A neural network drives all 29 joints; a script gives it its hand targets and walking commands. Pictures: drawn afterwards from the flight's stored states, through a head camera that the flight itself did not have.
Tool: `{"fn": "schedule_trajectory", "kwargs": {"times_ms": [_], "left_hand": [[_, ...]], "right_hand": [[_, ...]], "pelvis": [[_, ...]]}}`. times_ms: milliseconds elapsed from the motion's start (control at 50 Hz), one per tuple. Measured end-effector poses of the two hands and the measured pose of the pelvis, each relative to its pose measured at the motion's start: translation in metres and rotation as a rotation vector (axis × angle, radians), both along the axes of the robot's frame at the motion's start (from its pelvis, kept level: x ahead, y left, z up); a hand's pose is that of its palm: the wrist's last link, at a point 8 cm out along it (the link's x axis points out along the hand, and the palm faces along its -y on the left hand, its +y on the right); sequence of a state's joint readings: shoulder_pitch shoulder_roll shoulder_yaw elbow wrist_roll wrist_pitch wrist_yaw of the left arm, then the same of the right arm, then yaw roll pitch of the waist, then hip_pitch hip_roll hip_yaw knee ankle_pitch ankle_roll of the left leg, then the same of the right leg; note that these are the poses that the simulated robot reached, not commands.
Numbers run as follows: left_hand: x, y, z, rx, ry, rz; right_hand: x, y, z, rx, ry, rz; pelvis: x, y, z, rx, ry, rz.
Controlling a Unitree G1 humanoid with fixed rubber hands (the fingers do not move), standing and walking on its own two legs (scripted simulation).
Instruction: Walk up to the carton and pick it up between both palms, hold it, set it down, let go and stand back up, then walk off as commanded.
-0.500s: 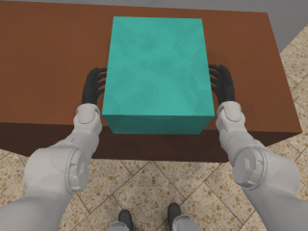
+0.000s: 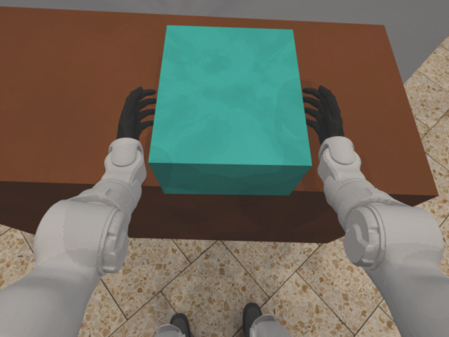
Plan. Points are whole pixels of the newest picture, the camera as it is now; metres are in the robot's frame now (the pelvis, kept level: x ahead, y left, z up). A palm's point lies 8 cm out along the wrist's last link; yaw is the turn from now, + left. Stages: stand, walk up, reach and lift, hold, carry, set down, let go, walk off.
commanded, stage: set down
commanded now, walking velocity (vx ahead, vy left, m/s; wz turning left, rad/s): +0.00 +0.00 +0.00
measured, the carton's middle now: (228, 111) +0.55 -0.03 -0.03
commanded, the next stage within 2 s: none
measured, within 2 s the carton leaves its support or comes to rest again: neither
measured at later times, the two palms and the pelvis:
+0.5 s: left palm (106, 129) +0.47 +0.18 +0.03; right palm (372, 124) +0.46 -0.27 +0.05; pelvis -0.02 +0.00 -0.02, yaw -1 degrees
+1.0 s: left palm (96, 130) +0.45 +0.18 +0.06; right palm (385, 124) +0.44 -0.27 +0.07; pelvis -0.04 +0.00 -0.03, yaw +0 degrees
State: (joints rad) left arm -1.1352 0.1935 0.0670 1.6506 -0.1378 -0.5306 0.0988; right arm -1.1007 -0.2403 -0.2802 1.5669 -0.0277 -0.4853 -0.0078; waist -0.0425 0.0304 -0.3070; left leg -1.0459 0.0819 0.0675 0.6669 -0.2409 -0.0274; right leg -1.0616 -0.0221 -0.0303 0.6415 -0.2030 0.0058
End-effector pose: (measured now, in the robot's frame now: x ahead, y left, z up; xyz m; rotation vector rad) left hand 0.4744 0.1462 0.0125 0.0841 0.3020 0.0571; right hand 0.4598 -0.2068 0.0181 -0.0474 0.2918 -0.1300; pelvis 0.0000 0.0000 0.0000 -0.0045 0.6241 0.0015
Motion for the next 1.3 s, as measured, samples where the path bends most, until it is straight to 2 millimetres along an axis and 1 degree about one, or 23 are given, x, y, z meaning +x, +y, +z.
{"fn": "schedule_trajectory", "kwargs": {"times_ms": [60,160,220,300,440,560,640,740,840,900,1000,1080,1180,1220,1300], "left_hand": [[0.008,-0.001,0.012,-0.004,-0.035,-0.005],[0.016,0.000,0.029,0.002,-0.050,-0.003],[0.018,0.002,0.035,0.004,-0.045,-0.001],[0.016,0.008,0.039,0.008,-0.042,0.006],[0.004,0.028,0.026,0.022,-0.016,0.034],[-0.010,0.043,0.011,0.038,-0.002,0.045],[-0.013,0.041,0.008,0.036,-0.024,0.029],[-0.014,0.034,0.010,0.017,-0.022,0.017],[-0.018,0.029,0.019,0.004,-0.034,-0.002],[-0.020,0.030,0.028,-0.003,-0.034,0.008],[-0.023,0.037,0.048,-0.014,-0.055,0.022],[-0.025,0.047,0.061,0.002,-0.032,0.047],[-0.020,0.055,0.083,-0.003,-0.053,0.064],[-0.019,0.056,0.088,-0.005,-0.058,0.058],[-0.023,0.058,0.086,0.007,-0.045,0.041]], "right_hand": [[0.006,-0.002,0.010,-0.003,-0.025,-0.010],[0.013,-0.014,0.028,-0.004,-0.046,-0.044],[0.015,-0.024,0.037,-0.011,-0.045,-0.058],[0.013,-0.037,0.043,-0.011,-0.036,-0.068],[0.002,-0.059,0.036,-0.016,-0.030,-0.082],[-0.012,-0.067,0.015,0.003,-0.012,-0.077],[-0.014,-0.065,0.009,0.022,-0.050,-0.059],[-0.017,-0.065,0.007,0.028,-0.049,-0.043],[-0.019,-0.064,0.018,0.026,-0.089,-0.033],[-0.020,-0.066,0.029,0.026,-0.095,-0.033],[-0.021,-0.067,0.052,0.011,-0.122,-0.025],[-0.021,-0.067,0.070,0.020,-0.108,-0.033],[-0.016,-0.064,0.092,0.008,-0.100,-0.024],[-0.016,-0.062,0.096,-0.007,-0.089,-0.020],[-0.019,-0.059,0.095,-0.010,-0.067,-0.028]], "pelvis": [[-0.001,0.000,-0.003,-0.001,0.002,-0.003],[-0.004,0.001,-0.007,-0.007,0.003,-0.008],[-0.007,0.001,-0.009,-0.008,-0.007,-0.013],[-0.010,0.001,-0.011,-0.005,-0.015,-0.022],[-0.018,0.002,-0.018,0.002,-0.025,-0.025],[-0.027,0.004,-0.026,0.009,-0.019,-0.021],[-0.034,0.005,-0.032,0.007,-0.011,-0.014],[-0.041,0.006,-0.036,0.012,-0.017,-0.016],[-0.044,0.006,-0.036,0.013,-0.032,-0.013],[-0.045,0.006,-0.034,0.013,-0.048,-0.014],[-0.043,0.004,-0.030,0.016,-0.086,-0.012],[-0.042,0.004,-0.025,0.013,-0.120,-0.005],[-0.040,0.002,-0.022,0.009,-0.147,0.002],[-0.038,0.002,-0.021,0.007,-0.157,0.001],[-0.034,0.003,-0.015,0.003,-0.168,0.006]]}}
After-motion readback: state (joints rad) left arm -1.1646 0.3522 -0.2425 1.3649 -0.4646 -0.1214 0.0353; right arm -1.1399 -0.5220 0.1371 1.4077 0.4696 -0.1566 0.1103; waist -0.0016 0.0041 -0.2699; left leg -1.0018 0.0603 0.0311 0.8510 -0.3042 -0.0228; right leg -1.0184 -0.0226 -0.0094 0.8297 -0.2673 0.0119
